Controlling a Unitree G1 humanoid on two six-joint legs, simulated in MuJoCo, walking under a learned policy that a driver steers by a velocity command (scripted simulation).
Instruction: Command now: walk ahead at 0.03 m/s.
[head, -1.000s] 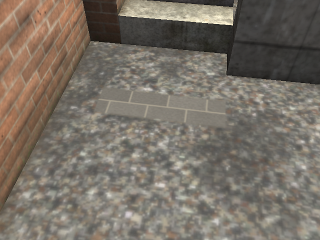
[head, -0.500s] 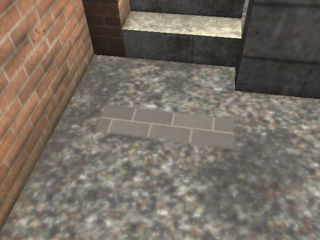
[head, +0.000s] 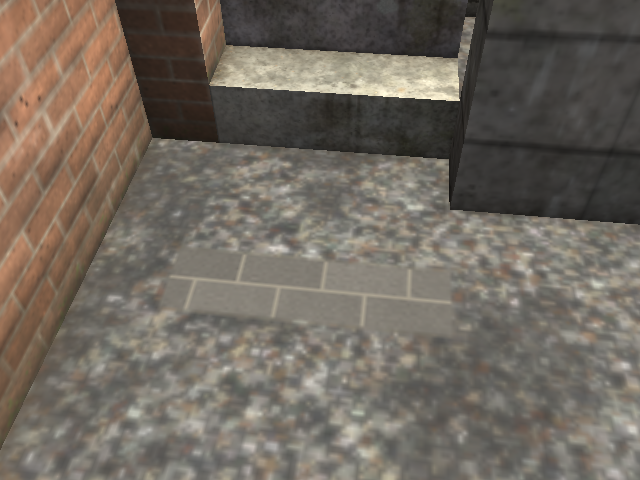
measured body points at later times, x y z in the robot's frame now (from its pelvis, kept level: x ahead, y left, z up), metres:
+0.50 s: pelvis +0.05 -0.02 +0.01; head +0.07 -0.02 +0.45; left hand +0.05 +0.20 -0.15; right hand +0.11 -0.26 -0.15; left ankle +0.08 +0.08 -0.73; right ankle +0.02 -0.14 -0.73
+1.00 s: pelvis +0.18 +0.02 +0.02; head +0.18 +0.03 +0.47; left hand +0.25 +0.28 -0.13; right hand +0.15 -0.22 -0.13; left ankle +0.12 +0.09 -0.73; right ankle +0.17 -0.13 -0.64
